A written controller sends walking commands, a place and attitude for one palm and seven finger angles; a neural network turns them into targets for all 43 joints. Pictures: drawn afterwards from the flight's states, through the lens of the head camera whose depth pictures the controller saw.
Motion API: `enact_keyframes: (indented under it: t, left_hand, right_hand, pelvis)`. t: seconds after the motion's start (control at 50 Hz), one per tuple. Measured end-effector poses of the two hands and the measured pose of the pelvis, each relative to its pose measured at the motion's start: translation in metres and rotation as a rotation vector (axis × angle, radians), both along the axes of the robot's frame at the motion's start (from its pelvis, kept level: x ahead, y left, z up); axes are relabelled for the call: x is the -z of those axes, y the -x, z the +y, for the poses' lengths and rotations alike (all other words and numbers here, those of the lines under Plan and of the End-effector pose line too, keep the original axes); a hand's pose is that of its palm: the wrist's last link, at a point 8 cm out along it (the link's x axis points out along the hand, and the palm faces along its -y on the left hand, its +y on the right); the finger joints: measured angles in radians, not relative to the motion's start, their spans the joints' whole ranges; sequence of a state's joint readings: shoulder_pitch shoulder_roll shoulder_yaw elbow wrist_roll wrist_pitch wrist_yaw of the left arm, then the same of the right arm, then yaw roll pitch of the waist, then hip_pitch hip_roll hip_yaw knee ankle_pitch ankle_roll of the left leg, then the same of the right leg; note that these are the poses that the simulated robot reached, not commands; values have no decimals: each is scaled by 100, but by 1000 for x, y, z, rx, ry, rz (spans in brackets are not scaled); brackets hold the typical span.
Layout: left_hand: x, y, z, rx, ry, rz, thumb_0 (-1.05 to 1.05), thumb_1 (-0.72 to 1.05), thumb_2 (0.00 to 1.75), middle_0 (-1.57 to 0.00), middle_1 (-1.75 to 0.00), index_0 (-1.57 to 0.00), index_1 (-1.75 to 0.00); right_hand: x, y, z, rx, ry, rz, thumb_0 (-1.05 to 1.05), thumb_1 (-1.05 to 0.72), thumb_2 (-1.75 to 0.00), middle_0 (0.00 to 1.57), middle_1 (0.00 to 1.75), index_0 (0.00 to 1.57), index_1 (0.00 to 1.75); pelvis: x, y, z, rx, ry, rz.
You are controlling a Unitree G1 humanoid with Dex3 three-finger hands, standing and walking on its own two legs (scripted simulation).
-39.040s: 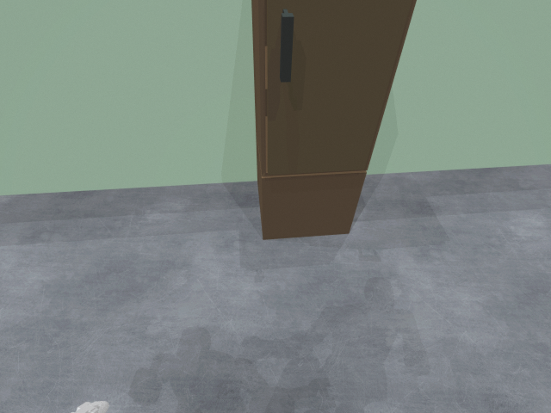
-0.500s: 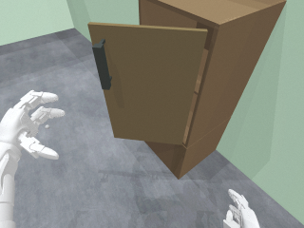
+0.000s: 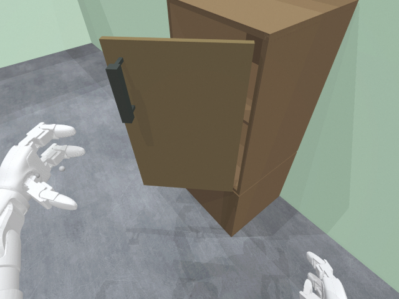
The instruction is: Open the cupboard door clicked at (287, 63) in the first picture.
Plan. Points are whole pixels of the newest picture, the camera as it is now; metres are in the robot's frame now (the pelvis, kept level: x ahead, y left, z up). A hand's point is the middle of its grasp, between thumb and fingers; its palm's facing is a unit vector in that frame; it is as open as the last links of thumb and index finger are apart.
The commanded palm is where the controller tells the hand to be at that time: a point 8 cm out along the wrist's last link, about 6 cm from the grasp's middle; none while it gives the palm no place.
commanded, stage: move the hooked fingers beside the handle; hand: left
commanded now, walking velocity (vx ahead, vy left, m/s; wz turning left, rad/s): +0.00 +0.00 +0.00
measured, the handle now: (124, 91) +0.57 +0.25 +0.13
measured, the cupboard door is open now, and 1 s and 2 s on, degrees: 45 45 45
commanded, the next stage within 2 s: none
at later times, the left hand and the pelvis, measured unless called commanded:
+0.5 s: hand (77, 143) +0.36 +0.28 +0.15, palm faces +0.02 -1.00 -0.02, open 14.0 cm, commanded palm +0.33 +0.33 +0.15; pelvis +0.00 -0.01 +0.00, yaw +0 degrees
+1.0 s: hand (85, 123) +0.42 +0.29 +0.14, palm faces +0.01 -1.00 -0.01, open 14.0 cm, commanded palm +0.40 +0.34 +0.14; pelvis +0.01 +0.02 -0.01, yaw -1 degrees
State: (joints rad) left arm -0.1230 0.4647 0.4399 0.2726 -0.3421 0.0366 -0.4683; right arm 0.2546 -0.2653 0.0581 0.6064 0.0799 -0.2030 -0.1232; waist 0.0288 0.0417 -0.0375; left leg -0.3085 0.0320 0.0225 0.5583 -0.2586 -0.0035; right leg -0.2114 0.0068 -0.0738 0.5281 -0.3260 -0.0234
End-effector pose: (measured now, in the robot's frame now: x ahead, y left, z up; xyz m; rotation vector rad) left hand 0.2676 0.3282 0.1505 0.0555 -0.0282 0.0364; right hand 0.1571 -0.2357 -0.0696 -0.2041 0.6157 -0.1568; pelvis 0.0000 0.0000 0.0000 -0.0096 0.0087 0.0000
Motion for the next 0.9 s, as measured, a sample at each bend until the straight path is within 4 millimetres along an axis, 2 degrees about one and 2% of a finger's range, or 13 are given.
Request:
enact_keyframes:
  t: [0.14, 0.24, 0.4, 0.6, 0.74, 0.9]
  left_hand:
    - [0, 1, -5, 1, 4, 6, -1, -50, 30, -30, -120, -30, -120]
    - [3, -6, -1, -18, 13, 15, -1, -50, 30, -30, -120, -30, -120]
    - [1, -43, -1, 4, 23, 23, -1, -50, 30, -30, -120, -30, -120]
    - [4, -82, 3, 22, 34, 28, -1, -50, 30, -30, -120, -30, -120]
    - [8, -101, 6, 21, 33, 30, -1, -50, 30, -30, -120, -30, -120]
    - [8, -119, 10, 25, 52, 37, -1, -50, 30, -30, -120, -30, -120]
  right_hand:
    - [0, -5, -3, -5, -10, -13, 1, -91, -90, 20, 30, 20, 30]
    - [3, -3, -7, -5, 3, 3, 1, -91, -90, 20, 30, 20, 30]
    - [11, 14, -18, 23, 30, 70, 1, -91, -90, 20, 30, 20, 30]
    - [21, 55, -30, 104, 48, 198, 1, -91, -90, 20, 29, 20, 30]
    - [26, 75, -27, 133, 55, 283, 1, -91, -90, 20, 29, 20, 30]
    - [28, 79, -18, 139, 52, 317, 1, -91, -90, 20, 29, 20, 30]
  pelvis:
    - [0, 0, -5, -1, -3, 1]
    - [1, 2, -8, -8, -2, 4]
    - [3, 5, -9, -9, 1, 28]
    - [4, -1, -1, 15, 1, 66]
    - [5, -4, 6, 21, 3, 86]
    - [5, -7, 12, 21, 8, 103]
